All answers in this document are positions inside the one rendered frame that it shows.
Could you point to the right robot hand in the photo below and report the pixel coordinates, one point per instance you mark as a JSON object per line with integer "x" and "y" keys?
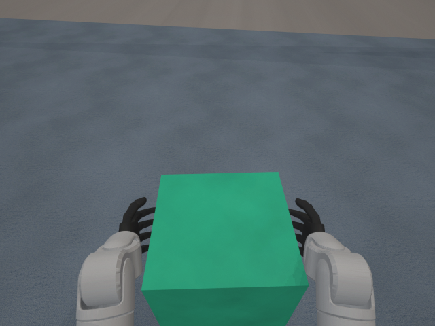
{"x": 310, "y": 219}

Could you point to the left robot hand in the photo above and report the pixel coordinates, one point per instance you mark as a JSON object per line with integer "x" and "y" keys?
{"x": 131, "y": 218}

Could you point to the robot right forearm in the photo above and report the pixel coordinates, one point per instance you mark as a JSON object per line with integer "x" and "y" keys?
{"x": 344, "y": 285}

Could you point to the carton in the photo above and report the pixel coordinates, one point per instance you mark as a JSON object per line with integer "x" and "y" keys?
{"x": 223, "y": 252}

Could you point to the robot left forearm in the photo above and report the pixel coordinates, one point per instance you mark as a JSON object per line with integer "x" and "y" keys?
{"x": 106, "y": 282}

